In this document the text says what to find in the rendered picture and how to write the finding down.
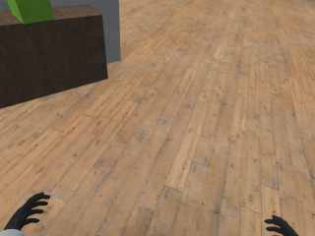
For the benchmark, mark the left robot hand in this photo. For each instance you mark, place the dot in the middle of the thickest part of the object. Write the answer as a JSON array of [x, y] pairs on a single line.
[[20, 217]]

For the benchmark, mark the pedestal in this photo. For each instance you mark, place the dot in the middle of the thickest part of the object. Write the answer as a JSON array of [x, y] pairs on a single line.
[[42, 58]]

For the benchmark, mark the carton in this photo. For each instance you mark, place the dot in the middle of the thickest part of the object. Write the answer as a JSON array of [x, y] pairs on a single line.
[[31, 11]]

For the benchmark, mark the right robot hand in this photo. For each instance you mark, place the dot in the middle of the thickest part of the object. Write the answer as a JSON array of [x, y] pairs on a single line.
[[283, 227]]

